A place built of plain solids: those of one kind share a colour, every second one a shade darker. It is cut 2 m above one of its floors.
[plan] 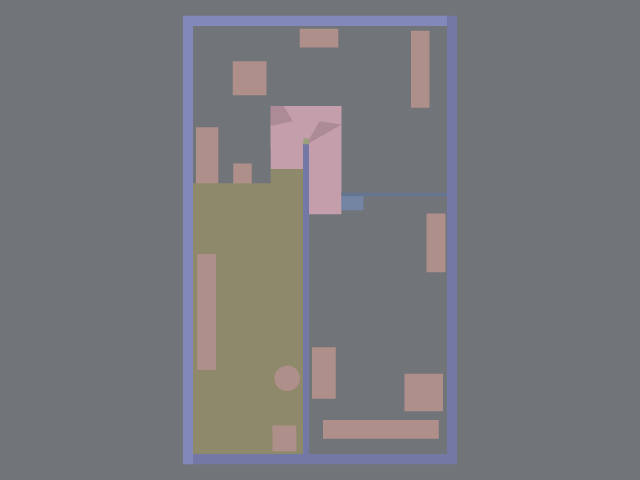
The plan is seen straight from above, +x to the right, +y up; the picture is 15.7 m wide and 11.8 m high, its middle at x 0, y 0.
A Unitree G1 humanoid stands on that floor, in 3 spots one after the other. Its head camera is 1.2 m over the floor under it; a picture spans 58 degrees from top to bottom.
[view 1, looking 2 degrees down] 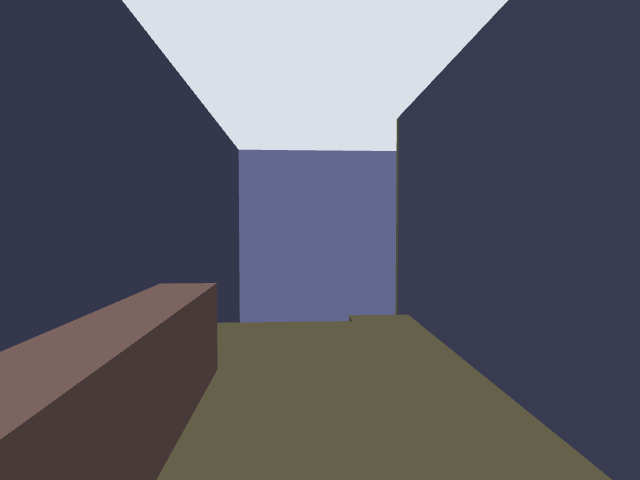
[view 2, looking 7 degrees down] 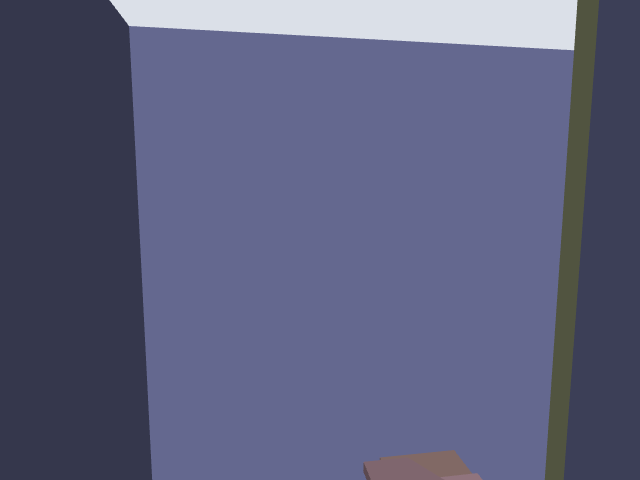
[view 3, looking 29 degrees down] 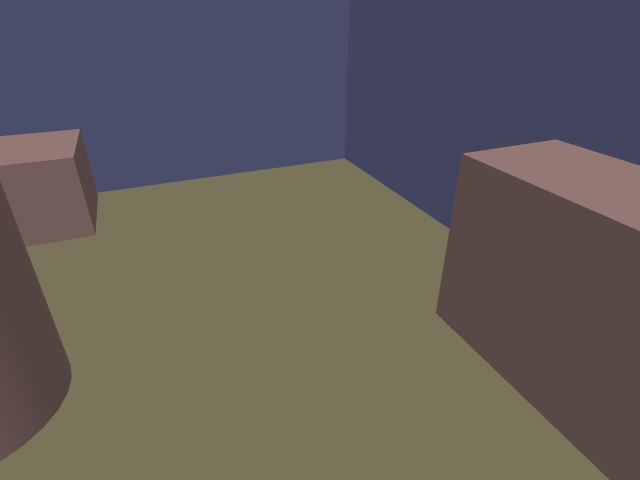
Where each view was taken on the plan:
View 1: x -1.90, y -3.94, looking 87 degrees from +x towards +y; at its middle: wall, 9.22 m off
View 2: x -1.96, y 0.53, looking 81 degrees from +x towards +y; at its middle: wall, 4.83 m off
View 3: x -1.51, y -2.01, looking -113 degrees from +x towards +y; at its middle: floor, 2.48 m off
